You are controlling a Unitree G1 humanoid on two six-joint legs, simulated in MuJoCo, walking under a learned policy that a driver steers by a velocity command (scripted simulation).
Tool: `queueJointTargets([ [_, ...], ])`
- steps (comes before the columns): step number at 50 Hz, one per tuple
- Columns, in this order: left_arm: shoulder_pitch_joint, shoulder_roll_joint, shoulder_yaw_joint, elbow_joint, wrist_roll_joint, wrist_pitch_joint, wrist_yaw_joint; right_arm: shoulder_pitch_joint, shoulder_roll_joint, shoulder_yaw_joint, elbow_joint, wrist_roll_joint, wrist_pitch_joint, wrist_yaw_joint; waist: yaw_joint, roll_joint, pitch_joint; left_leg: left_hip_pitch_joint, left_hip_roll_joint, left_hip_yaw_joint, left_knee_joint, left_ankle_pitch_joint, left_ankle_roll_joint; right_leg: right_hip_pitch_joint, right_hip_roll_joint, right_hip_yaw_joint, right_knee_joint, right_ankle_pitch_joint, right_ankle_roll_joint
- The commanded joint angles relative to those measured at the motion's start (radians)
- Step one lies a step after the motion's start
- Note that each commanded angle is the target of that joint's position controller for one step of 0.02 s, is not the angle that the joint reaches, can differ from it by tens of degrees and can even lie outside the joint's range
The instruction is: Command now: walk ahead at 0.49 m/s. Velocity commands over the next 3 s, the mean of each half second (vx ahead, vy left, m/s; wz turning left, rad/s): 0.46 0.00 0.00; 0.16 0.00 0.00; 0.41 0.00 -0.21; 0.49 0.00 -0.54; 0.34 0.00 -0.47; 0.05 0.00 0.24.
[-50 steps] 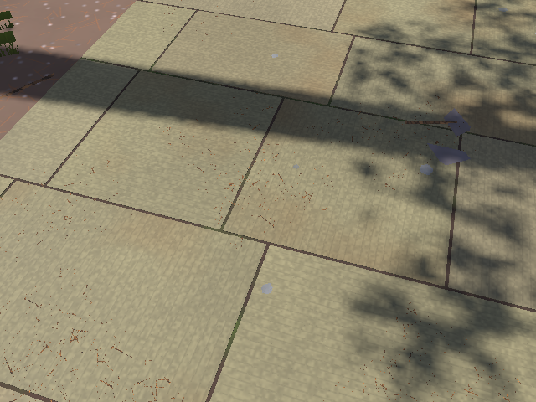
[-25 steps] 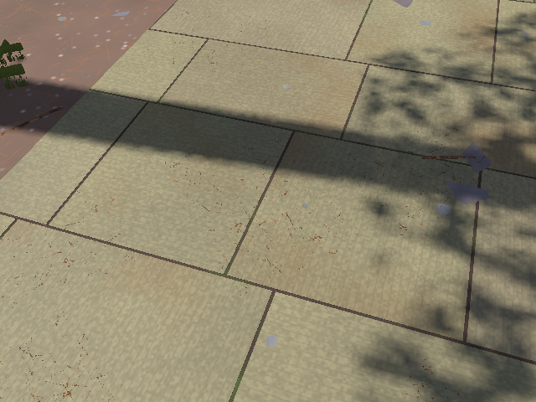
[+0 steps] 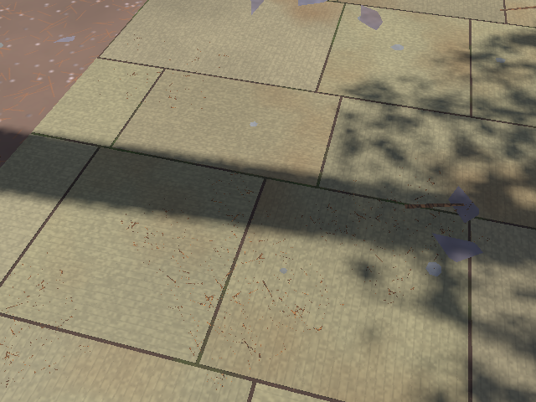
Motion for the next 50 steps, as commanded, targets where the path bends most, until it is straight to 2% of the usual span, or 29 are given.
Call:
queueJointTargets([
  [1, 0.034, 0.045, 0.013, -0.044, 0.013, 0.004, 0.007, -0.039, -0.13, -0.02, -0.053, 0.001, -0.018, -0.02, 0.047, 0.076, 0.055, -0.107, 0.277, -0.204, -0.204, 0.084, 0.171, -0.021, -0.042, 0.0, -0.141, 0.16, 0.026],
  [5, -0.13, 0.028, 0.006, -0.087, 0.003, -0.008, -0.006, 0.043, -0.159, -0.025, -0.036, 0.017, -0.005, -0.035, -0.012, 0.076, 0.055, -0.019, 0.263, -0.158, -0.189, 0.095, 0.127, 0.011, 0.003, -0.037, -0.434, 0.309, 0.034],
  [10, -0.253, 0.043, 0.002, -0.138, -0.01, -0.016, -0.036, 0.117, -0.169, -0.032, -0.003, 0.027, 0.016, -0.038, -0.049, 0.089, 0.083, 0.146, 0.327, -0.179, -0.118, 0.067, 0.113, 0.006, 0.032, -0.042, -0.585, 0.22, 0.015],
  [12, -0.231, 0.065, 0.009, -0.144, -0.01, -0.025, -0.047, 0.108, -0.181, -0.038, -0.001, 0.027, 0.027, -0.04, -0.022, 0.103, 0.068, 0.19, 0.35, -0.192, -0.063, 0.121, 0.097, 0.064, 0.049, -0.051, -0.627, 0.139, -0.013],
  [13, -0.176, 0.084, 0.019, -0.133, -0.009, -0.029, -0.048, 0.089, -0.189, -0.04, -0.005, 0.026, 0.032, -0.041, 0.015, 0.114, 0.039, 0.192, 0.344, -0.182, 0.0, 0.239, 0.084, 0.152, 0.073, -0.073, -0.647, 0.11, -0.03],
  [14, -0.049, 0.119, 0.04, -0.095, -0.007, -0.032, -0.045, 0.071, -0.177, -0.034, -0.011, 0.022, 0.038, -0.041, 0.08, 0.106, -0.034, 0.173, 0.296, -0.142, 0.151, 0.403, 0.061, 0.321, 0.107, -0.099, -0.669, 0.103, -0.055],
  [15, 0.156, 0.19, 0.067, -0.043, -0.001, -0.034, -0.038, 0.061, -0.139, -0.018, -0.032, 0.007, 0.037, -0.04, 0.158, 0.055, -0.179, 0.03, 0.235, -0.086, 0.421, 0.372, 0.026, 0.616, 0.022, -0.004, -0.64, 0.129, -0.111],
  [16, 0.292, 0.306, 0.096, -0.016, 0.015, -0.025, -0.035, 0.163, -0.023, 0.018, -0.049, 0.004, 0.016, -0.031, 0.143, -0.194, -0.328, -0.395, 0.067, -0.009, 0.834, -0.009, -0.056, 1.028, -0.23, 0.428, -0.696, 0.021, -0.267],
  [17, 0.307, 0.228, 0.074, -0.012, 0.013, -0.024, -0.039, 0.166, -0.057, 0.013, -0.033, 0.02, -0.012, -0.025, 0.148, -0.222, -0.393, -0.543, 0.043, -0.164, 1.0, -0.418, -0.046, 1.074, -0.285, 0.689, -0.836, -0.058, -0.304],
  [18, 0.215, 0.166, 0.053, -0.027, 0.007, -0.026, -0.039, 0.073, -0.155, -0.013, -0.06, 0.047, -0.027, -0.022, 0.129, -0.151, -0.24, -0.627, 0.107, -0.183, 1.06, -0.361, -0.024, 0.949, -0.252, 0.55, -0.844, -0.062, -0.245],
  [19, 0.103, 0.131, 0.039, -0.055, 0.009, -0.023, -0.039, 0.008, -0.164, -0.016, -0.077, 0.047, -0.028, -0.027, 0.095, -0.078, -0.145, -0.596, 0.158, -0.15, 1.031, -0.27, -0.023, 0.786, -0.217, 0.391, -0.855, 0.117, -0.214],
  [20, 0.028, 0.099, 0.027, -0.067, 0.014, -0.022, -0.045, -0.021, -0.15, -0.02, -0.077, 0.031, -0.02, -0.035, 0.061, -0.015, -0.079, -0.54, 0.186, -0.131, 0.971, -0.216, -0.037, 0.644, -0.172, 0.271, -0.876, 0.313, -0.196],
  [21, -0.003, 0.074, 0.019, -0.066, 0.019, -0.024, -0.049, -0.003, -0.134, -0.026, -0.073, 0.019, -0.004, -0.042, 0.024, -0.022, -0.055, -0.467, 0.211, -0.131, 0.911, -0.188, -0.046, 0.557, -0.129, 0.174, -0.893, 0.446, -0.173],
  [23, 0.01, 0.068, 0.017, -0.039, 0.029, -0.029, -0.053, 0.054, -0.081, -0.022, -0.054, 0.015, 0.025, -0.048, -0.011, -0.032, -0.054, -0.374, 0.199, -0.108, 0.856, -0.151, -0.067, 0.476, -0.092, 0.075, -0.907, 0.661, -0.176],
  [26, 0.019, 0.101, 0.021, -0.012, 0.033, -0.024, -0.032, -0.002, -0.067, -0.021, -0.08, 0.006, 0.038, -0.055, -0.024, -0.035, -0.046, -0.379, 0.185, -0.095, 0.679, -0.046, -0.091, 0.459, -0.07, -0.016, -0.91, 0.808, -0.18],
  [29, 0.034, 0.118, 0.021, 0.005, 0.027, -0.008, -0.014, -0.11, -0.05, -0.013, -0.104, 0.002, 0.043, -0.052, 0.011, -0.045, -0.061, -0.307, 0.165, -0.074, 0.446, 0.096, -0.092, 0.464, -0.039, -0.071, -0.903, 0.767, -0.151],
  [32, 0.068, 0.128, 0.022, 0.038, 0.02, 0.005, -0.008, -0.165, -0.068, -0.015, -0.112, 0.006, 0.051, -0.049, 0.036, -0.049, -0.063, -0.267, 0.15, -0.083, 0.345, 0.134, -0.09, 0.509, -0.063, -0.048, -0.885, 0.69, -0.157],
  [35, 0.053, 0.118, 0.023, 0.059, 0.008, 0.019, -0.005, -0.183, -0.09, -0.022, -0.116, -0.003, 0.047, -0.046, 0.028, -0.045, -0.052, -0.242, 0.141, -0.087, 0.26, 0.077, -0.059, 0.551, -0.083, -0.008, -0.815, 0.615, -0.151],
  [36, 0.039, 0.109, 0.021, 0.063, -0.001, 0.023, -0.003, -0.157, -0.094, -0.026, -0.104, -0.008, 0.043, -0.045, 0.006, -0.029, -0.059, -0.184, 0.132, -0.077, 0.177, 0.137, -0.042, 0.552, -0.063, -0.009, -0.767, 0.554, -0.128],
  [37, 0.077, 0.098, 0.018, 0.073, 0.0, 0.023, -0.003, -0.126, -0.129, -0.039, -0.088, -0.014, 0.04, -0.049, 0.006, 0.015, -0.081, -0.089, 0.149, -0.098, 0.111, 0.346, -0.022, 0.543, -0.013, -0.013, -0.713, 0.46, -0.088],
  [38, 0.13, 0.083, 0.015, 0.077, 0.022, 0.017, -0.002, -0.103, -0.184, -0.05, -0.081, -0.019, 0.04, -0.056, 0.042, 0.08, -0.128, 0.048, 0.226, -0.163, 0.168, 0.674, 0.01, 0.477, 0.056, -0.044, -0.643, 0.297, -0.048],
  [39, 0.26, 0.007, -0.003, 0.117, 0.03, 0.016, -0.003, -0.102, -0.161, -0.044, -0.068, -0.017, 0.051, -0.061, 0.098, 0.202, -0.192, 0.206, 0.315, -0.243, 0.219, 0.762, 0.117, 0.35, 0.105, -0.068, -0.596, 0.012, 0.0],
  [40, 0.229, 0.016, -0.004, 0.124, 0.028, 0.028, 0.003, -0.093, -0.089, -0.03, -0.063, -0.005, 0.061, -0.057, 0.06, 0.201, -0.195, 0.181, 0.35, -0.302, 0.191, 0.645, 0.164, 0.337, 0.119, -0.075, -0.554, -0.162, 0.029],
  [41, 0.175, 0.036, 0.001, 0.11, 0.017, 0.046, 0.009, -0.119, -0.068, -0.022, -0.062, -0.001, 0.068, -0.054, 0.061, 0.19, -0.168, 0.129, 0.348, -0.327, 0.155, 0.472, 0.161, 0.324, 0.116, -0.065, -0.558, -0.205, 0.037],
  [42, 0.145, 0.04, 0.002, 0.104, 0.013, 0.065, 0.016, -0.166, -0.08, -0.023, -0.07, -0.003, 0.073, -0.052, 0.073, 0.177, -0.144, 0.068, 0.333, -0.337, 0.129, 0.313, 0.138, 0.342, 0.107, -0.056, -0.592, -0.183, 0.038],
  [45, 0.133, 0.073, 0.01, 0.114, 0.014, 0.096, 0.018, -0.207, -0.151, -0.05, -0.087, 0.022, 0.084, -0.054, 0.064, 0.158, -0.055, -0.084, 0.252, -0.299, 0.027, -0.391, 0.061, 0.359, 0.13, -0.098, -0.633, -0.25, -0.005],
  [46, 0.136, 0.063, 0.009, 0.117, 0.013, 0.091, 0.016, -0.209, -0.154, -0.053, -0.086, 0.022, 0.082, -0.058, 0.067, 0.164, -0.022, -0.11, 0.254, -0.311, 0.003, -0.485, 0.057, 0.352, 0.129, -0.097, -0.634, -0.27, -0.023],
  [48, 0.164, 0.044, 0.007, 0.136, 0.014, 0.067, 0.014, -0.226, -0.129, -0.054, -0.091, 0.027, 0.069, -0.06, 0.08, 0.131, 0.01, -0.15, 0.24, -0.296, 0.013, -0.443, 0.055, 0.395, 0.105, -0.068, -0.69, -0.246, -0.063],
  [50, 0.203, 0.071, 0.017, 0.156, 0.011, 0.04, 0.011, -0.268, -0.088, -0.049, -0.108, 0.033, 0.047, -0.055, 0.093, 0.017, 0.017, -0.21, 0.145, -0.151, 0.166, -0.279, 0.021, 0.47, 0.031, 0.033, -0.806, -0.272, -0.108],
])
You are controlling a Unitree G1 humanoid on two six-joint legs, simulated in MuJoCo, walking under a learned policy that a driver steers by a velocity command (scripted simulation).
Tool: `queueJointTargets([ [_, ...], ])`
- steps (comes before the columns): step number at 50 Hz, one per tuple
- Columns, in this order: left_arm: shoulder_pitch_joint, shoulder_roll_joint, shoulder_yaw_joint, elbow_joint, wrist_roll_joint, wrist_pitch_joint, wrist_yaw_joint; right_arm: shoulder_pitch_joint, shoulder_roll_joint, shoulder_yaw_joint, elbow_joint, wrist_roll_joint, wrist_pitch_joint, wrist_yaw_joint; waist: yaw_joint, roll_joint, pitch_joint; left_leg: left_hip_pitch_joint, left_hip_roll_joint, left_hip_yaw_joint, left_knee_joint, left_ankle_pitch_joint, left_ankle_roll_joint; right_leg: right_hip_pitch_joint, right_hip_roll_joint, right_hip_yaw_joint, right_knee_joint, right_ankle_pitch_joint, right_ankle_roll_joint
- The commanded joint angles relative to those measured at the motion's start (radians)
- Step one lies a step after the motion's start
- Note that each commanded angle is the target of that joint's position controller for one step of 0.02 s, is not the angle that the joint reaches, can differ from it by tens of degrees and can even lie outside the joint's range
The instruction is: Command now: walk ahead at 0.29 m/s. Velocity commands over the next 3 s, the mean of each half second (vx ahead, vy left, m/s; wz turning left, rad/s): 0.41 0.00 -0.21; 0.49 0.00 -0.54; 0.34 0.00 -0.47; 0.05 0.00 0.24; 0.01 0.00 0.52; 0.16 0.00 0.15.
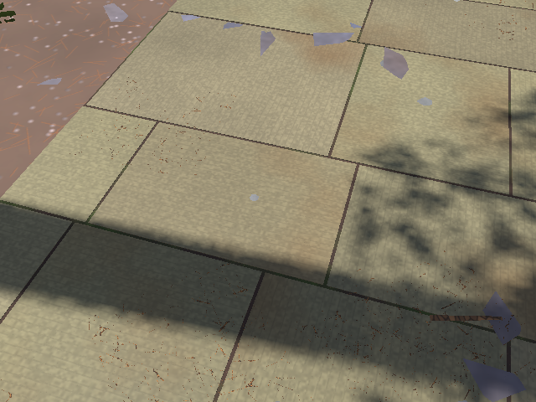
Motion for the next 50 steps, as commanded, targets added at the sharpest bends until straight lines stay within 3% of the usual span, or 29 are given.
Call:
queueJointTargets([
  [1, 0.162, 0.149, 0.039, 0.023, -0.008, -0.036, 0.0, -0.131, -0.082, -0.02, -0.092, 0.008, -0.048, 0.004, 0.044, -0.116, 0.061, -0.086, -0.005, -0.018, 0.05, -0.116, 0.045, 0.031, -0.177, 0.239, -0.265, -0.055, -0.146],
  [2, 0.148, 0.19, 0.051, 0.015, -0.013, -0.045, -0.001, -0.162, -0.088, -0.019, -0.105, 0.005, -0.065, 0.012, 0.041, -0.17, 0.113, -0.222, -0.019, 0.029, 0.116, -0.065, 0.036, 0.112, -0.274, 0.348, -0.298, 0.068, -0.176],
  [3, 0.145, 0.183, 0.054, 0.015, -0.013, -0.055, 0.0, -0.177, -0.094, -0.02, -0.109, 0.001, -0.078, 0.019, 0.038, -0.162, 0.132, -0.313, 0.007, 0.026, 0.155, -0.093, 0.043, 0.191, -0.332, 0.377, -0.272, 0.243, -0.194],
  [5, 0.206, 0.148, 0.05, 0.031, -0.01, -0.063, -0.001, -0.208, -0.084, -0.017, -0.119, 0.004, -0.089, 0.036, 0.056, -0.137, 0.131, -0.451, 0.049, 0.004, 0.267, -0.26, 0.052, 0.33, -0.381, 0.373, -0.232, 0.497, -0.207],
  [7, 0.222, 0.145, 0.048, 0.032, -0.016, -0.054, -0.005, -0.255, -0.07, -0.01, -0.134, 0.02, -0.089, 0.055, 0.063, -0.107, 0.145, -0.496, 0.077, 0.01, 0.243, -0.25, 0.053, 0.374, -0.36, 0.315, -0.231, 0.529, -0.178],
  [9, 0.187, 0.157, 0.047, 0.015, -0.019, -0.039, -0.012, -0.254, -0.06, -0.005, -0.139, 0.021, -0.089, 0.07, 0.042, -0.114, 0.134, -0.305, 0.046, 0.052, 0.139, -0.13, 0.04, 0.241, -0.298, 0.253, -0.248, 0.538, -0.149],
  [10, 0.133, 0.174, 0.05, -0.004, -0.018, -0.034, -0.015, -0.188, -0.06, -0.007, -0.12, 0.019, -0.085, 0.073, -0.003, -0.131, 0.109, -0.103, 0.008, 0.081, 0.088, -0.05, 0.038, 0.11, -0.256, 0.201, -0.235, 0.592, -0.131],
  [12, 0.088, 0.19, 0.054, -0.025, -0.022, -0.038, -0.018, 0.022, -0.124, -0.043, -0.051, 0.012, -0.071, 0.061, -0.112, -0.126, 0.018, 0.309, -0.062, 0.106, 0.042, 0.078, 0.043, -0.091, -0.182, 0.137, -0.103, 0.725, -0.089],
  [13, 0.047, 0.181, 0.051, -0.042, -0.022, -0.046, -0.019, 0.166, -0.177, -0.068, -0.017, 0.008, -0.065, 0.046, -0.19, -0.091, -0.042, 0.511, 0.002, 0.026, 0.023, 0.059, 0.069, -0.216, -0.131, 0.093, 0.078, 0.699, -0.047],
  [14, 0.039, 0.126, 0.034, -0.076, 0.003, -0.054, -0.019, 0.318, -0.28, -0.092, -0.004, -0.004, -0.055, 0.021, -0.234, 0.107, -0.174, 0.683, 0.26, -0.273, -0.075, -0.05, 0.126, -0.348, -0.055, 0.037, 0.422, 0.332, 0.005],
  [15, 0.118, 0.02, 0.017, -0.082, -0.032, -0.071, -0.012, 0.325, -0.289, -0.074, -0.003, -0.034, -0.063, 0.023, -0.173, 0.283, -0.24, 0.719, 0.47, -0.741, -0.294, -0.139, 0.258, -0.516, 0.055, 0.135, 0.699, -0.175, 0.017],
  [16, 0.095, 0.092, 0.037, -0.079, -0.059, -0.076, -0.01, 0.233, -0.228, -0.055, -0.013, -0.022, -0.075, 0.025, -0.139, 0.163, -0.121, 0.58, 0.46, -0.708, -0.326, -0.264, 0.238, -0.569, -0.015, 0.198, 0.814, -0.129, 0.001],
  [17, 0.051, 0.11, 0.044, -0.093, -0.061, -0.074, -0.01, 0.134, -0.167, -0.037, -0.031, -0.006, -0.082, 0.029, -0.107, 0.11, -0.004, 0.442, 0.426, -0.544, -0.34, -0.282, 0.191, -0.589, -0.07, 0.169, 0.806, -0.023, -0.024],
  [18, 0.049, 0.096, 0.048, -0.087, -0.054, -0.064, -0.004, 0.058, -0.132, -0.025, -0.039, -0.005, -0.087, 0.038, -0.069, 0.066, 0.052, 0.326, 0.369, -0.405, -0.37, -0.212, 0.148, -0.541, -0.108, 0.15, 0.769, 0.06, -0.033],
  [19, 0.066, 0.084, 0.057, -0.08, -0.044, -0.054, 0.003, 0.025, -0.113, -0.021, -0.038, -0.014, -0.091, 0.043, -0.042, 0.08, 0.074, 0.255, 0.324, -0.293, -0.391, -0.142, 0.117, -0.495, -0.13, 0.147, 0.723, 0.114, -0.038],
  [21, 0.098, 0.065, 0.065, -0.072, -0.044, -0.03, -0.001, 0.034, -0.084, -0.015, -0.017, -0.027, -0.09, 0.039, -0.014, 0.108, 0.074, 0.207, 0.274, -0.144, -0.414, -0.029, 0.091, -0.433, -0.146, 0.137, 0.682, 0.169, -0.048],
  [28, -0.097, 0.064, 0.074, -0.17, -0.03, -0.015, -0.022, 0.107, -0.142, -0.03, 0.014, -0.043, -0.084, -0.002, -0.027, 0.055, 0.115, 0.292, 0.288, 0.026, -0.45, 0.141, 0.118, -0.625, -0.142, 0.144, 0.451, 0.393, -0.003],
  [36, -0.337, 0.042, 0.046, -0.295, -0.028, -0.016, -0.078, 0.218, -0.188, -0.049, 0.027, -0.014, -0.054, -0.011, -0.096, 0.044, 0.162, 0.478, 0.324, 0.181, -0.378, 0.299, 0.099, -0.618, -0.116, -0.016, 0.169, 0.364, -0.037],
  [39, -0.276, 0.091, 0.067, -0.318, -0.028, -0.011, -0.091, 0.184, -0.236, -0.062, 0.008, -0.001, -0.039, -0.013, -0.027, 0.107, 0.079, 0.504, 0.329, 0.228, -0.189, 0.788, 0.072, -0.416, -0.023, -0.107, 0.145, 0.221, -0.089],
  [40, -0.171, 0.13, 0.088, -0.301, -0.032, -0.01, -0.091, 0.165, -0.251, -0.065, 0.0, 0.002, -0.032, -0.014, 0.036, 0.121, 0.016, 0.49, 0.319, 0.24, -0.034, 0.927, 0.06, -0.279, 0.023, -0.128, 0.129, 0.192, -0.115],
  [41, -0.003, 0.191, 0.122, -0.259, -0.034, -0.009, -0.082, 0.141, -0.253, -0.062, -0.011, 0.006, -0.027, -0.014, 0.125, 0.104, -0.073, 0.402, 0.282, 0.255, 0.187, 0.898, 0.027, -0.031, 0.069, -0.122, 0.048, 0.26, -0.154],
  [42, 0.141, 0.289, 0.158, -0.224, -0.033, 0.0, -0.057, 0.147, -0.218, -0.049, -0.036, -0.014, -0.036, -0.013, 0.168, -0.024, -0.159, 0.123, 0.233, 0.251, 0.518, 0.496, -0.024, 0.273, -0.068, 0.123, 0.011, 0.216, -0.213],
  [43, 0.083, 0.373, 0.162, -0.253, -0.033, -0.011, -0.053, 0.209, -0.072, -0.007, -0.101, -0.025, -0.075, 0.003, 0.033, -0.255, -0.26, -0.297, 0.002, 0.105, 0.879, -0.341, -0.079, 0.545, -0.322, 0.751, -0.156, 0.042, -0.409],
  [44, 0.124, 0.283, 0.13, -0.259, -0.013, -0.023, -0.06, 0.087, -0.157, -0.021, -0.13, 0.017, -0.124, 0.018, 0.101, -0.115, -0.317, -0.391, 0.019, -0.112, 0.936, -0.342, -0.046, 0.549, -0.35, 0.853, -0.282, 0.017, -0.386],
  [45, 0.094, 0.223, 0.113, -0.251, -0.004, -0.036, -0.061, 0.015, -0.177, -0.028, -0.153, 0.047, -0.14, 0.022, 0.091, -0.087, -0.187, -0.449, 0.064, -0.106, 0.898, -0.261, -0.013, 0.457, -0.319, 0.685, -0.271, 0.114, -0.333],
  [46, 0.012, 0.186, 0.1, -0.266, -0.012, -0.047, -0.064, 0.021, -0.168, -0.027, -0.142, 0.03, -0.142, 0.014, 0.033, 0.001, -0.099, -0.396, 0.114, -0.11, 0.797, -0.18, -0.005, 0.287, -0.268, 0.539, -0.265, 0.239, -0.295],
  [47, -0.058, 0.148, 0.087, -0.284, -0.014, -0.052, -0.062, 0.038, -0.182, -0.039, -0.127, 0.005, -0.132, 0.006, -0.006, 0.004, -0.068, -0.317, 0.148, -0.111, 0.708, -0.14, -0.01, 0.159, -0.224, 0.436, -0.268, 0.324, -0.263],
  [48, -0.093, 0.134, 0.08, -0.3, -0.007, -0.054, -0.057, 0.063, -0.186, -0.045, -0.122, -0.002, -0.114, 0.007, -0.038, -0.007, -0.049, -0.248, 0.168, -0.117, 0.662, -0.114, -0.017, 0.068, -0.196, 0.388, -0.288, 0.369, -0.253],
  [50, -0.081, 0.159, 0.083, -0.301, -0.013, -0.059, -0.047, 0.059, -0.168, -0.047, -0.135, -0.018, -0.088, 0.007, -0.055, -0.002, -0.029, -0.21, 0.164, -0.101, 0.578, -0.081, -0.049, -0.018, -0.175, 0.352, -0.316, 0.434, -0.258],
])
Over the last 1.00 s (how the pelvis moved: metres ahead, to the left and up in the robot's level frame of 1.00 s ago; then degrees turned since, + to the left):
0.40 -0.06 -0.01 0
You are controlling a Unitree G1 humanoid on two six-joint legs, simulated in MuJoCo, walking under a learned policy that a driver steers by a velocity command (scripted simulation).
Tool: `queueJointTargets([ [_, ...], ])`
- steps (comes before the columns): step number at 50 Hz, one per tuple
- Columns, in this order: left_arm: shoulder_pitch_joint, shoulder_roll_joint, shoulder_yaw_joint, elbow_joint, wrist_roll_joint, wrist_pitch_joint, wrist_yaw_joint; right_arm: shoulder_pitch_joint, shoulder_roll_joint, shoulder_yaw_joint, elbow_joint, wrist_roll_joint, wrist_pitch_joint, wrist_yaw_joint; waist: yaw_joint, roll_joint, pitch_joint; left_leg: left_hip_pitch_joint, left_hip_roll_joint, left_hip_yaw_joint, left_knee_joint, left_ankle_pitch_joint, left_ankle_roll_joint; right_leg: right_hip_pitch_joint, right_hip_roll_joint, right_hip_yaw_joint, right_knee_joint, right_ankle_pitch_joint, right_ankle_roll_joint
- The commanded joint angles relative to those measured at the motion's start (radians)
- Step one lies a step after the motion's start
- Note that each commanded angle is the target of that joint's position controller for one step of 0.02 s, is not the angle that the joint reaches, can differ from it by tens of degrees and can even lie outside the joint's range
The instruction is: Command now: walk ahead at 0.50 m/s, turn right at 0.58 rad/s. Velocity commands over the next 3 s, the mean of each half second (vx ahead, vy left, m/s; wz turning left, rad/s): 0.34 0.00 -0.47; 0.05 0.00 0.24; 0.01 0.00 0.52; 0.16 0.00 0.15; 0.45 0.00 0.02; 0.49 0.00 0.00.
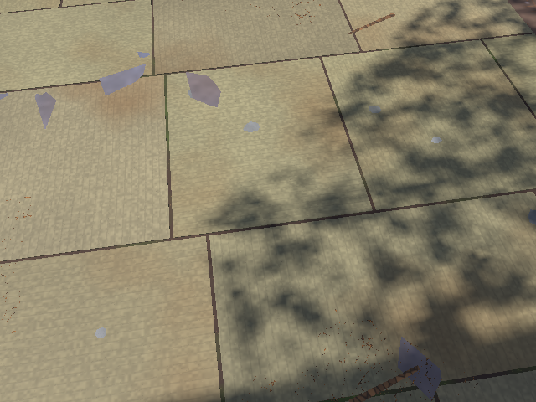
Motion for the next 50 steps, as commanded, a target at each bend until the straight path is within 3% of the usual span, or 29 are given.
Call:
queueJointTargets([
  [1, -0.015, 0.139, 0.026, -0.079, -0.004, -0.029, 0.019, 0.041, -0.085, -0.027, -0.053, -0.025, 0.017, -0.006, -0.041, -0.028, -0.099, -0.106, 0.033, -0.023, -0.115, 0.085, -0.032, 0.105, -0.263, 0.315, -0.235, 0.199, -0.186],
  [4, 0.047, 0.164, 0.031, -0.07, -0.005, -0.028, 0.038, -0.09, -0.072, -0.021, -0.098, -0.03, 0.022, -0.012, -0.002, -0.054, -0.057, -0.157, -0.002, -0.015, -0.327, 0.251, -0.063, 0.087, -0.231, 0.279, -0.241, 0.191, -0.164],
  [8, 0.096, 0.162, 0.029, -0.06, -0.009, -0.02, 0.045, -0.221, -0.048, -0.007, -0.139, -0.019, 0.009, 0.005, 0.048, -0.104, -0.036, -0.088, -0.064, -0.005, -0.589, 0.434, -0.052, 0.071, -0.195, 0.265, -0.221, 0.083, -0.11],
  [10, 0.119, 0.166, 0.03, -0.048, -0.011, -0.011, 0.048, -0.262, -0.056, -0.005, -0.164, -0.021, 0.002, 0.013, 0.059, -0.115, -0.028, -0.056, -0.095, 0.001, -0.655, 0.445, -0.041, 0.088, -0.194, 0.277, -0.156, 0.196, -0.089],
  [13, 0.138, 0.16, 0.029, -0.047, -0.01, 0.014, 0.063, -0.246, -0.084, -0.011, -0.176, -0.023, -0.008, 0.028, 0.049, -0.134, -0.073, -0.01, -0.129, -0.005, -0.719, 0.396, -0.018, 0.184, -0.211, 0.337, -0.017, 0.299, -0.058],
  [15, 0.104, 0.151, 0.026, -0.067, -0.004, 0.022, 0.074, -0.159, -0.107, -0.019, -0.152, -0.03, -0.017, 0.031, 0.007, -0.156, -0.114, 0.082, -0.134, 0.005, -0.76, 0.379, 0.018, 0.231, -0.204, 0.359, 0.095, 0.409, -0.031],
  [16, 0.075, 0.134, 0.019, -0.083, -0.003, 0.021, 0.073, -0.076, -0.127, -0.024, -0.135, -0.045, -0.025, 0.028, -0.041, -0.146, -0.166, 0.219, -0.108, 0.014, -0.807, 0.518, 0.049, 0.212, -0.153, 0.329, 0.208, 0.462, 0.005],
  [17, 0.06, 0.088, 0.0, -0.118, 0.013, 0.016, 0.072, 0.052, -0.183, -0.032, -0.126, -0.073, -0.029, 0.024, -0.088, -0.047, -0.316, 0.507, 0.065, -0.125, -0.715, 0.874, 0.116, 0.071, -0.093, 0.278, 0.463, 0.245, 0.051],
  [18, 0.304, 0.024, -0.019, -0.093, 0.0, 0.011, 0.064, 0.106, -0.21, -0.035, -0.108, -0.072, -0.011, 0.026, -0.005, 0.249, -0.492, 0.86, 0.349, -0.47, -0.666, 1.15, 0.34, -0.225, 0.063, 0.221, 0.796, -0.576, 0.117],
  [19, 0.357, 0.144, -0.004, -0.068, -0.012, 0.015, 0.059, 0.11, -0.171, -0.034, -0.113, -0.027, 0.009, 0.032, -0.014, 0.204, -0.544, 0.842, 0.365, -0.604, -0.718, 0.786, 0.354, -0.303, -0.011, 0.255, 0.919, -0.561, 0.129],
  [20, 0.222, 0.196, 0.012, -0.076, -0.021, 0.03, 0.061, 0.048, -0.105, -0.014, -0.139, -0.02, 0.023, 0.028, -0.05, 0.117, -0.39, 0.715, 0.293, -0.476, -0.757, 0.609, 0.304, -0.363, -0.042, 0.224, 0.954, -0.486, 0.15],
  [21, 0.132, 0.193, 0.011, -0.094, -0.014, 0.047, 0.069, -0.016, -0.069, 0.004, -0.142, -0.028, 0.038, 0.025, -0.043, 0.043, -0.283, 0.565, 0.232, -0.371, -0.793, 0.508, 0.26, -0.36, -0.075, 0.179, 0.911, -0.422, 0.161],
  [23, 0.099, 0.147, 0.007, -0.108, 0.0, 0.077, 0.074, -0.085, -0.042, 0.023, -0.132, -0.044, 0.053, 0.025, 0.011, 0.064, -0.168, 0.303, 0.146, -0.246, -0.866, 0.436, 0.222, -0.237, -0.132, 0.153, 0.756, -0.359, 0.164],
  [25, 0.13, 0.077, -0.013, -0.099, 0.005, 0.082, 0.077, -0.11, -0.059, 0.018, -0.114, -0.05, 0.056, 0.028, 0.036, 0.118, -0.148, 0.189, 0.078, -0.125, -0.894, 0.525, 0.21, -0.103, -0.129, 0.082, 0.546, -0.343, 0.167],
  [28, 0.103, 0.058, -0.026, -0.094, 0.016, 0.072, 0.077, -0.073, -0.087, 0.01, -0.084, -0.035, 0.061, 0.023, 0.016, 0.127, -0.221, 0.227, 0.087, -0.119, -0.876, 0.611, 0.228, 0.015, -0.131, 0.062, 0.322, -0.221, 0.166],
  [30, 0.09, 0.08, -0.02, -0.086, 0.015, 0.077, 0.075, -0.074, -0.107, 0.007, -0.08, -0.019, 0.077, 0.023, 0.023, 0.114, -0.218, 0.213, 0.079, -0.142, -0.878, 0.375, 0.21, 0.086, -0.113, 0.044, 0.19, -0.108, 0.152],
  [32, 0.051, 0.1, -0.012, -0.093, 0.023, 0.083, 0.075, -0.086, -0.117, 0.007, -0.091, -0.006, 0.093, 0.02, 0.028, 0.105, -0.153, 0.127, 0.047, -0.171, -0.892, 0.077, 0.162, 0.154, -0.095, 0.027, 0.063, -0.034, 0.118],
  [34, 0.035, 0.166, 0.001, -0.131, 0.04, 0.082, 0.087, -0.063, -0.092, 0.016, -0.096, -0.012, 0.094, 0.022, 0.02, 0.025, -0.118, 0.014, -0.003, -0.17, -0.827, -0.1, 0.084, 0.214, -0.229, 0.143, 0.01, -0.037, 0.049],
  [35, 0.026, 0.218, 0.021, -0.11, 0.033, 0.084, 0.087, -0.045, -0.076, 0.013, -0.11, -0.006, 0.095, 0.02, -0.019, -0.146, -0.089, 0.003, -0.095, -0.046, -0.758, -0.118, 0.048, 0.127, -0.264, 0.172, -0.021, -0.167, 0.008],
  [36, 0.02, 0.179, 0.017, -0.119, 0.035, 0.079, 0.086, -0.05, -0.083, 0.011, -0.107, -0.007, 0.095, 0.015, -0.003, -0.189, -0.081, 0.028, -0.133, 0.01, -0.647, -0.064, 0.023, 0.089, -0.286, 0.199, -0.08, -0.209, -0.006],
  [37, 0.001, 0.176, 0.018, -0.126, 0.036, 0.073, 0.088, -0.047, -0.084, 0.004, -0.111, -0.005, 0.097, 0.015, -0.005, -0.236, -0.065, 0.001, -0.154, 0.048, -0.547, -0.027, 0.016, 0.087, -0.334, 0.241, -0.107, -0.151, -0.02],
  [39, -0.047, 0.179, 0.022, -0.152, 0.029, 0.055, 0.097, -0.011, -0.097, -0.01, -0.109, -0.008, 0.111, 0.015, -0.005, -0.247, -0.081, -0.03, -0.126, 0.055, -0.348, -0.134, 0.005, 0.102, -0.432, 0.282, -0.083, 0.137, -0.079],
  [41, -0.054, 0.175, 0.023, -0.153, 0.018, 0.042, 0.103, -0.009, -0.08, -0.014, -0.126, -0.001, 0.127, 0.02, -0.006, -0.185, -0.095, -0.084, -0.084, 0.031, -0.242, -0.22, -0.004, 0.154, -0.467, 0.26, -0.048, 0.364, -0.103],
  [43, -0.093, 0.19, 0.031, -0.155, 0.007, 0.048, 0.102, -0.005, -0.057, -0.006, -0.136, 0.005, 0.138, 0.027, -0.008, -0.168, -0.114, -0.026, -0.073, 0.062, -0.315, -0.154, -0.012, 0.151, -0.428, 0.173, -0.019, 0.409, -0.07],
  [46, -0.111, 0.203, 0.038, -0.147, -0.005, 0.067, 0.097, 0.025, -0.068, -0.014, -0.144, 0.007, 0.15, 0.046, -0.02, -0.183, -0.14, 0.122, -0.118, 0.142, -0.506, 0.012, -0.005, 0.121, -0.389, 0.079, 0.046, 0.345, -0.027],
  [47, -0.105, 0.195, 0.036, -0.141, -0.011, 0.07, 0.095, 0.058, -0.074, -0.02, -0.135, 0.004, 0.154, 0.048, -0.034, -0.167, -0.147, 0.2, -0.145, 0.161, -0.603, 0.098, 0.01, 0.092, -0.37, 0.046, 0.095, 0.277, 0.001],
  [48, -0.048, 0.172, 0.032, -0.118, -0.009, 0.068, 0.089, 0.08, -0.099, -0.033, -0.136, -0.004, 0.155, 0.041, -0.034, -0.089, -0.147, 0.294, -0.144, 0.1, -0.708, 0.228, 0.038, 0.027, -0.328, -0.011, 0.206, 0.131, 0.059],
  [49, -0.021, 0.109, 0.016, -0.135, 0.028, 0.067, 0.085, 0.091, -0.229, -0.064, -0.16, -0.01, 0.151, 0.023, -0.003, 0.19, -0.144, 0.438, 0.085, -0.253, -0.784, 0.578, 0.133, -0.21, -0.215, -0.114, 0.504, -0.227, 0.168],
  [50, -0.123, 0.085, 0.001, -0.196, 0.037, 0.059, 0.09, 0.129, -0.287, -0.064, -0.183, -0.045, 0.136, 0.033, -0.057, 0.302, -0.191, 0.461, 0.288, -0.547, -0.827, 0.806, 0.35, -0.384, -0.085, 0.014, 0.717, -0.578, 0.195],
])
Over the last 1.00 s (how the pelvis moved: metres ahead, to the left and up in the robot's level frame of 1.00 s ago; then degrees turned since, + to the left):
0.40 -0.08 0.01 -25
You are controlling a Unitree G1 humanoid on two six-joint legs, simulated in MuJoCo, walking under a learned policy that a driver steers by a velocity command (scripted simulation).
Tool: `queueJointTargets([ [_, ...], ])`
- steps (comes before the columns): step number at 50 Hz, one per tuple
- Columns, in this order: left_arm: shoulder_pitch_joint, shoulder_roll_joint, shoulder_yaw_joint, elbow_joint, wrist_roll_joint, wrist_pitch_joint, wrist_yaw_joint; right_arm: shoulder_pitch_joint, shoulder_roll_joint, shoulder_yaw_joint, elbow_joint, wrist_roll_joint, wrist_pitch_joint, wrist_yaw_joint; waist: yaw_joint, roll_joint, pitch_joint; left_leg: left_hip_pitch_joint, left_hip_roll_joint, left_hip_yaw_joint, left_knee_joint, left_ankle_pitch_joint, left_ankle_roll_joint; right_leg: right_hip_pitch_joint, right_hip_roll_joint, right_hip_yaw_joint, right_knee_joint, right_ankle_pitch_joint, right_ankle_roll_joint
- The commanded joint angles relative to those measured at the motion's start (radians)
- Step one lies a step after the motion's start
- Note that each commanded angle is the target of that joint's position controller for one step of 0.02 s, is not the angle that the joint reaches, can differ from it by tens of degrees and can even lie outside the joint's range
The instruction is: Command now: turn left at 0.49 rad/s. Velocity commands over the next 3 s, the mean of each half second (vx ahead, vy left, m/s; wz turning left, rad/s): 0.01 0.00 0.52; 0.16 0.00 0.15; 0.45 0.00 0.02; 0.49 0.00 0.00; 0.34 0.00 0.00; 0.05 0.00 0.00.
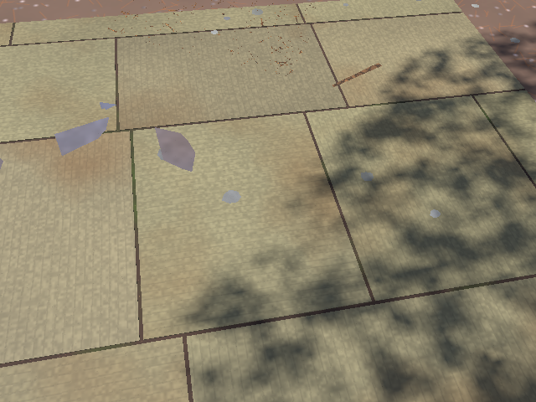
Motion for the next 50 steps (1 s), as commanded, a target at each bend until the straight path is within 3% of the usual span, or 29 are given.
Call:
queueJointTargets([
  [1, -0.068, 0.089, 0.014, -0.113, 0.007, -0.021, 0.004, 0.116, -0.223, -0.045, -0.082, -0.043, -0.039, 0.002, -0.068, 0.214, -0.189, 0.343, 0.416, -0.616, -0.297, 0.698, 0.327, -0.356, 0.106, 0.133, 0.485, -0.252, 0.003],
  [2, -0.07, 0.107, 0.02, -0.104, -0.003, -0.02, 0.007, 0.072, -0.196, -0.037, -0.087, -0.031, -0.051, -0.004, -0.042, 0.16, -0.152, 0.323, 0.359, -0.525, -0.279, 0.622, 0.272, -0.373, 0.089, 0.141, 0.495, -0.167, -0.012],
  [3, -0.057, 0.111, 0.026, -0.082, 0.003, -0.018, 0.016, 0.026, -0.178, -0.034, -0.094, -0.011, -0.05, -0.016, -0.023, 0.101, -0.131, 0.302, 0.307, -0.462, -0.272, 0.544, 0.213, -0.378, 0.071, 0.143, 0.459, -0.081, -0.015],
  [4, -0.054, 0.123, 0.031, -0.078, 0.009, -0.013, 0.024, -0.004, -0.157, -0.025, -0.102, 0.005, -0.043, -0.026, -0.011, 0.11, -0.12, 0.273, 0.278, -0.428, -0.277, 0.519, 0.183, -0.359, 0.061, 0.149, 0.418, -0.023, -0.012],
  [6, -0.028, 0.104, 0.029, -0.074, 0.004, -0.014, 0.018, -0.002, -0.15, -0.021, -0.112, 0.004, -0.03, -0.041, 0.005, 0.131, -0.136, 0.235, 0.232, -0.393, -0.29, 0.508, 0.168, -0.292, 0.088, 0.136, 0.395, 0.052, -0.003],
  [12, -0.057, 0.069, 0.014, -0.087, 0.0, -0.026, 0.006, 0.018, -0.161, -0.031, -0.139, 0.007, -0.01, -0.065, -0.014, 0.153, -0.131, 0.25, 0.199, -0.43, -0.305, 0.322, 0.163, -0.257, 0.119, 0.15, 0.132, 0.128, 0.025],
  [16, -0.07, 0.078, 0.014, -0.093, -0.005, -0.038, -0.009, 0.006, -0.168, -0.038, -0.159, 0.003, 0.0, -0.062, -0.023, 0.179, -0.101, 0.177, 0.182, -0.496, -0.316, 0.192, 0.165, -0.171, 0.138, 0.156, 0.009, 0.118, 0.02],
  [21, -0.035, 0.091, 0.018, -0.089, -0.014, -0.062, -0.032, -0.013, -0.159, -0.037, -0.181, 0.007, 0.012, -0.054, -0.022, 0.197, -0.132, 0.207, 0.178, -0.565, -0.261, 0.314, 0.157, -0.055, 0.148, 0.145, -0.149, 0.103, -0.008],
  [23, 0.01, 0.082, 0.017, -0.075, -0.011, -0.07, -0.044, -0.032, -0.143, -0.029, -0.186, 0.015, 0.019, -0.056, 0.011, 0.187, -0.139, 0.185, 0.146, -0.546, -0.214, 0.357, 0.123, 0.069, 0.145, 0.115, -0.338, 0.235, -0.034],
  [24, 0.021, 0.095, 0.021, -0.072, -0.002, -0.071, -0.047, -0.013, -0.124, -0.022, -0.183, 0.017, 0.02, -0.059, 0.013, 0.164, -0.14, 0.142, 0.113, -0.525, -0.186, 0.282, 0.085, 0.156, 0.105, 0.137, -0.417, 0.338, -0.056],
  [25, 0.021, 0.148, 0.027, -0.089, 0.018, -0.068, -0.043, 0.026, -0.083, -0.008, -0.185, 0.002, 0.016, -0.057, -0.013, 0.027, -0.156, 0.053, 0.043, -0.44, -0.064, 0.075, 0.029, 0.246, -0.057, 0.287, -0.447, 0.446, -0.118],
  [26, -0.006, 0.209, 0.037, -0.088, 0.041, -0.058, -0.041, 0.046, -0.082, -0.01, -0.202, 0.007, 0.005, -0.054, -0.06, -0.209, -0.099, -0.104, -0.113, -0.258, 0.084, -0.23, -0.032, 0.241, -0.202, 0.462, -0.465, 0.645, -0.269],
  [27, -0.005, 0.156, 0.027, -0.099, 0.044, -0.06, -0.041, 0.033, -0.156, -0.031, -0.193, -0.009, -0.006, -0.054, -0.019, -0.192, -0.107, -0.131, -0.077, -0.23, 0.301, -0.343, -0.084, 0.192, -0.286, 0.547, -0.481, 0.634, -0.373],
  [28, -0.02, 0.138, 0.02, -0.105, 0.029, -0.06, -0.038, 0.033, -0.191, -0.048, -0.177, 0.0, -0.007, -0.052, -0.016, -0.125, -0.093, -0.146, -0.063, -0.237, 0.421, -0.296, -0.104, 0.183, -0.247, 0.491, -0.471, 0.589, -0.361],
  [29, -0.045, 0.124, 0.015, -0.106, 0.015, -0.058, -0.035, 0.046, -0.17, -0.048, -0.154, 0.003, 0.001, -0.053, -0.029, -0.084, -0.081, -0.154, -0.056, -0.237, 0.468, -0.245, -0.122, 0.18, -0.185, 0.414, -0.455, 0.542, -0.315],
  [30, -0.058, 0.107, 0.007, -0.105, 0.0, -0.058, -0.035, 0.05, -0.143, -0.042, -0.145, 0.0, 0.01, -0.055, -0.027, -0.081, -0.067, -0.167, -0.053, -0.238, 0.489, -0.204, -0.138, 0.185, -0.151, 0.368, -0.444, 0.536, -0.289],
  [33, -0.055, 0.082, -0.007, -0.092, 0.004, -0.045, -0.037, 0.036, -0.055, -0.011, -0.145, 0.004, 0.016, -0.048, -0.021, -0.109, -0.074, -0.091, -0.022, -0.163, 0.328, -0.148, -0.161, 0.184, -0.075, 0.252, -0.426, 0.594, -0.267],
  [35, -0.01, 0.088, -0.007, -0.078, 0.004, -0.034, -0.037, -0.006, -0.006, 0.014, -0.156, 0.002, 0.01, -0.039, 0.022, -0.152, -0.1, 0.006, 0.011, -0.084, 0.118, -0.138, -0.154, 0.182, -0.043, 0.237, -0.462, 0.304, -0.256],
  [37, 0.047, 0.158, 0.01, -0.068, -0.006, -0.021, -0.038, -0.031, -0.043, 0.006, -0.164, 0.015, 0.001, -0.032, 0.055, -0.19, -0.06, 0.048, -0.016, -0.024, -0.001, -0.155, -0.133, 0.15, -0.066, 0.3, -0.496, 0.049, -0.274],
  [39, 0.057, 0.168, 0.009, -0.066, -0.021, -0.018, -0.038, 0.024, -0.058, 0.001, -0.134, 0.018, -0.016, -0.028, 0.023, -0.152, -0.024, 0.164, -0.028, 0.001, -0.208, -0.016, -0.076, 0.078, -0.069, 0.321, -0.5, -0.074, -0.263],
  [40, 0.065, 0.153, 0.003, -0.061, -0.023, -0.023, -0.039, 0.059, -0.059, 0.0, -0.117, 0.015, -0.026, -0.03, 0.003, -0.125, -0.019, 0.248, -0.023, -0.01, -0.264, 0.011, -0.044, 0.026, -0.057, 0.315, -0.485, -0.083, -0.241],
  [41, 0.042, 0.109, -0.013, -0.067, -0.017, -0.035, -0.042, 0.128, -0.071, -0.002, -0.103, 0.012, -0.036, -0.035, -0.032, -0.09, -0.046, 0.383, 0.047, -0.098, -0.271, 0.013, -0.006, -0.072, -0.033, 0.287, -0.415, -0.066, -0.196],
  [42, -0.014, 0.021, -0.038, -0.099, -0.002, -0.054, -0.05, 0.235, -0.135, -0.016, -0.077, -0.001, -0.045, -0.043, -0.069, 0.08, -0.085, 0.52, 0.203, -0.313, -0.297, -0.089, 0.058, -0.242, 0.073, 0.132, -0.172, -0.029, -0.12],
  [43, -0.09, 0.044, -0.034, -0.157, -0.019, -0.079, -0.049, 0.283, -0.225, -0.044, -0.056, -0.007, -0.053, -0.028, -0.097, 0.286, -0.023, 0.448, 0.37, -0.602, -0.433, -0.257, 0.186, -0.385, 0.14, 0.018, -0.019, -0.084, -0.083],
  [44, -0.142, 0.113, -0.011, -0.17, -0.037, -0.093, -0.047, 0.266, -0.177, -0.03, -0.063, -0.017, -0.072, -0.029, -0.112, 0.231, 0.077, 0.412, 0.4, -0.672, -0.488, -0.294, 0.235, -0.47, 0.083, 0.083, 0.13, -0.102, -0.08],
  [45, -0.113, 0.126, -0.001, -0.156, -0.043, -0.1, -0.053, 0.25, -0.133, -0.015, -0.059, -0.016, -0.086, -0.034, -0.086, 0.207, 0.098, 0.425, 0.379, -0.627, -0.49, -0.296, 0.219, -0.518, 0.058, 0.101, 0.206, -0.053, -0.09],
  [47, -0.076, 0.106, -0.002, -0.135, -0.028, -0.11, -0.067, 0.223, -0.108, -0.006, -0.061, 0.002, -0.096, -0.036, -0.065, 0.184, 0.094, 0.471, 0.326, -0.514, -0.499, -0.179, 0.178, -0.569, 0.025, 0.098, 0.229, 0.077, -0.1],
  [50, -0.103, 0.051, -0.02, -0.135, -0.016, -0.121, -0.091, 0.216, -0.092, 0.0, -0.062, 0.001, -0.09, -0.037, -0.065, 0.15, 0.065, 0.405, 0.245, -0.324, -0.515, 0.082, 0.144, -0.459, 0.03, 0.045, 0.108, 0.244, -0.077],
])
Over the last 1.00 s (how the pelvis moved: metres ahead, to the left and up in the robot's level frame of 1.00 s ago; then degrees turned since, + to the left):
0.30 0.05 -0.02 -2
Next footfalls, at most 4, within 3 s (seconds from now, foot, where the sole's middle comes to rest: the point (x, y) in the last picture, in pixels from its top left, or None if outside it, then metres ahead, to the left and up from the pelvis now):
0.50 right None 0.10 -0.12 -0.76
0.82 left None -0.02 0.10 -0.76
1.22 right None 0.35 -0.05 -0.76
1.78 left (158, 356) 0.57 0.27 -0.76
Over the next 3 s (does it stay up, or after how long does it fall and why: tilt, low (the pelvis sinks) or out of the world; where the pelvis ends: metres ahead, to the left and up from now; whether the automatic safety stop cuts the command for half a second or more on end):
stays up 0.84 0.22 0.02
